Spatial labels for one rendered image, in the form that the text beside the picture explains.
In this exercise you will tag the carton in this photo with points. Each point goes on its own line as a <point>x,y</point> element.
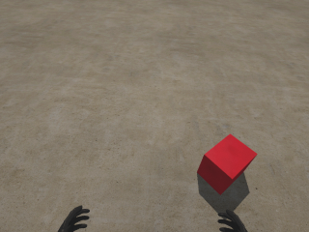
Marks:
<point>223,163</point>

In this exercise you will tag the robot right hand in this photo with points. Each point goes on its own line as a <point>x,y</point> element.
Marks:
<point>233,222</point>

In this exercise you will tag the robot left hand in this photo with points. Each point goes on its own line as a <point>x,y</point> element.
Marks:
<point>69,224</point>

